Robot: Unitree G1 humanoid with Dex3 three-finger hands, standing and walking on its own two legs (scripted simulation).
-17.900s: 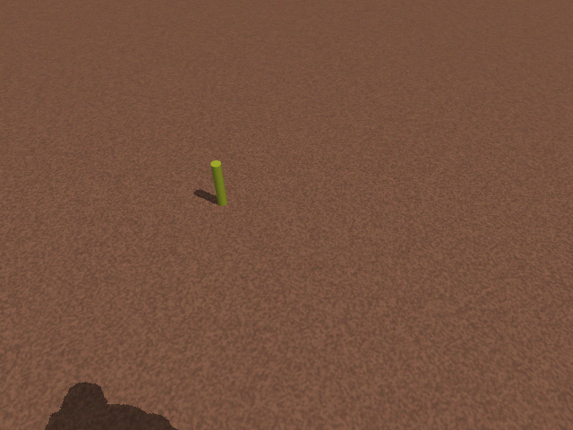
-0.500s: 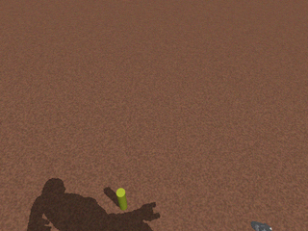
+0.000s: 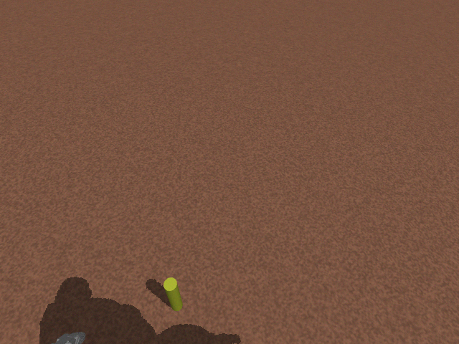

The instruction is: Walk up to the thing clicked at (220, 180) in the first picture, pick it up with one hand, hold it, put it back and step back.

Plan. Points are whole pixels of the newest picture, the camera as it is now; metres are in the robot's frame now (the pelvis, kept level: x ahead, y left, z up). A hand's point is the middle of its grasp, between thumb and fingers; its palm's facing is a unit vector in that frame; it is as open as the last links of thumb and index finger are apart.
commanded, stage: walk up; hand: left
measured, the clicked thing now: (173, 295) +0.40 +0.19 -0.64
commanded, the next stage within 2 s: none
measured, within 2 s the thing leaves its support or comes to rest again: neither
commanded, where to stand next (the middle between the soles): +0.08 -0.02 m, yaw -2 degrees
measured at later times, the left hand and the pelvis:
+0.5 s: hand out of the picture +0.12 +0.25 -0.14, palm faces -0.02 -0.94 -0.35, open 7.4 cm; pelvis +0.02 -0.01 +0.01, yaw -1 degrees
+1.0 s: hand (107, 338) +0.18 +0.23 -0.15, palm faces -0.07 -0.93 -0.36, open 7.4 cm; pelvis +0.07 -0.01 +0.00, yaw -2 degrees
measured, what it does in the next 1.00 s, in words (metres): lifts its left foot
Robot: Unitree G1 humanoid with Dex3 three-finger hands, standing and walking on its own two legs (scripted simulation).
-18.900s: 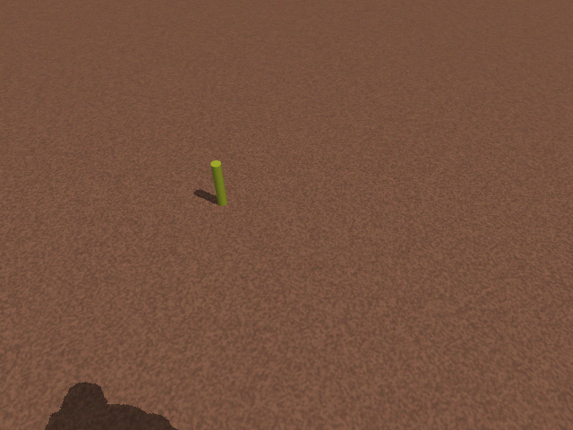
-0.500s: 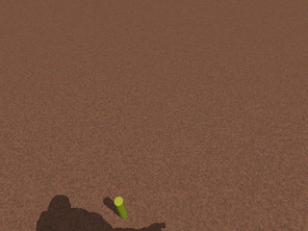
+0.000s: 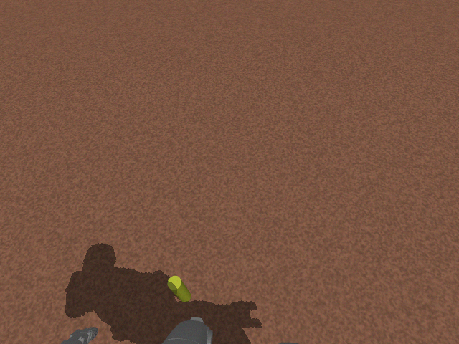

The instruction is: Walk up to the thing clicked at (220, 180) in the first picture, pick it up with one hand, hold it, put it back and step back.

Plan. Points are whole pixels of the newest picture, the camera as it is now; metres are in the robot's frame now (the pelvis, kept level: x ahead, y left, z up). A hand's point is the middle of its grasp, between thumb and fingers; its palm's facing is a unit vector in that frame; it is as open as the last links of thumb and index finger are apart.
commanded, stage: walk up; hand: left
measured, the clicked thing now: (180, 290) +0.33 +0.21 -0.64
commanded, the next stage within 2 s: none
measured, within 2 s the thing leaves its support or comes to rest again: neither
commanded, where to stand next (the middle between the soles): +0.00 +0.00 m, yaw +0 degrees
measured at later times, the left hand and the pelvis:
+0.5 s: hand out of the picture -0.02 +0.29 -0.15, palm faces -0.04 -0.90 -0.43, open 7.4 cm; pelvis -0.07 +0.02 -0.01, yaw -2 degrees
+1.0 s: hand out of the picture +0.07 +0.26 -0.14, palm faces -0.02 -0.93 -0.37, open 7.4 cm; pelvis -0.03 -0.01 +0.00, yaw +0 degrees
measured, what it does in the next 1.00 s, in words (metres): steps on the spot: left foot, then right foot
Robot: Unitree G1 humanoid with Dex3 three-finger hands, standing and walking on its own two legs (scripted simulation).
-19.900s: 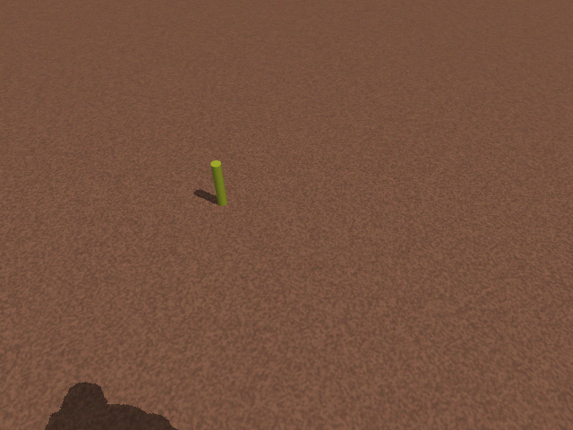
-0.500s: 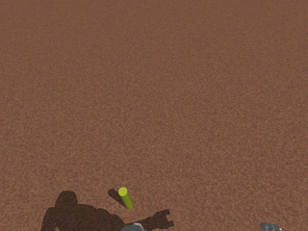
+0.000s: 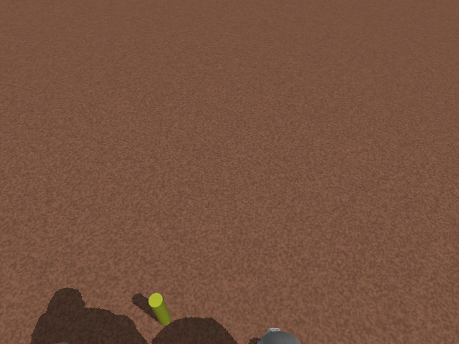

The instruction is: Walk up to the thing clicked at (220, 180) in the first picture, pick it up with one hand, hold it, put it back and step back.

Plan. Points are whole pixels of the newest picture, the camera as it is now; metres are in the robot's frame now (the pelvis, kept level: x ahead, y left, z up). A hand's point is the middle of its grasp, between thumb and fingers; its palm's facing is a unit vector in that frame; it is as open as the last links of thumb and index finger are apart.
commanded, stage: walk up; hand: left
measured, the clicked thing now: (160, 310) +0.36 +0.22 -0.64
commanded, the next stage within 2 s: stand in 1.54 s
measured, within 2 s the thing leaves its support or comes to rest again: neither
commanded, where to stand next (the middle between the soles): +0.04 +0.01 m, yaw +0 degrees
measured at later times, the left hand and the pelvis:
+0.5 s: hand out of the picture -0.01 +0.34 -0.15, palm faces +0.13 -0.86 -0.49, open 7.4 cm; pelvis -0.09 +0.03 -0.03, yaw +5 degrees
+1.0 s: hand out of the picture -0.06 +0.26 -0.15, palm faces -0.01 -0.94 -0.34, open 7.4 cm; pelvis -0.15 +0.02 -0.01, yaw +1 degrees
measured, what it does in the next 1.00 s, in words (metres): walks backwards: right foot, then left foot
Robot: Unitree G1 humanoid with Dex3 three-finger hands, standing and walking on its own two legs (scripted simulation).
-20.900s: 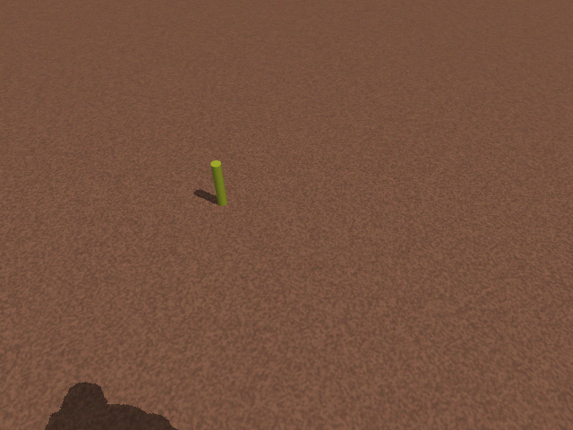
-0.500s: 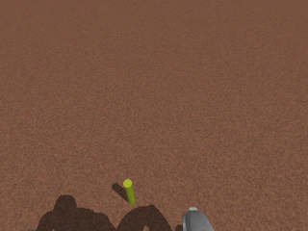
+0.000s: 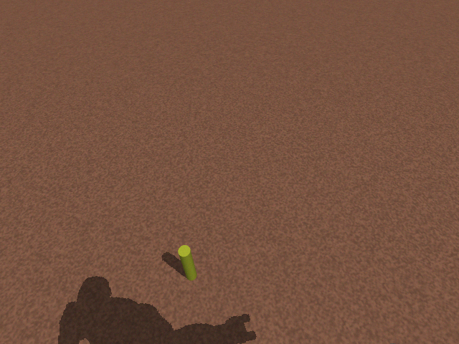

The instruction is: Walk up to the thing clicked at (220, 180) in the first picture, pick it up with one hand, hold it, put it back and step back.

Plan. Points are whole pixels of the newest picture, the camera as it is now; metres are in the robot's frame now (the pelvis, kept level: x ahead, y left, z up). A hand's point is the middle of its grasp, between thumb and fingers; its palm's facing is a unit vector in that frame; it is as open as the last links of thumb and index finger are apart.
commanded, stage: walk up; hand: left
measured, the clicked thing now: (188, 264) +0.51 +0.19 -0.63
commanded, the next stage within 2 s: stand in 0.54 s
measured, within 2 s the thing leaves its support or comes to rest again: neither
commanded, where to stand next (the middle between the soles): +0.19 -0.01 m, yaw -1 degrees
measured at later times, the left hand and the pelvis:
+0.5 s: hand out of the picture +0.09 +0.26 -0.14, palm faces -0.05 -0.95 -0.32, open 7.4 cm; pelvis +0.00 +0.01 +0.02, yaw -2 degrees
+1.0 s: hand out of the picture +0.09 +0.26 -0.12, palm faces -0.04 -0.93 -0.36, open 7.4 cm; pelvis +0.01 +0.00 +0.03, yaw -1 degrees
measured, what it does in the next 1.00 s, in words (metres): stands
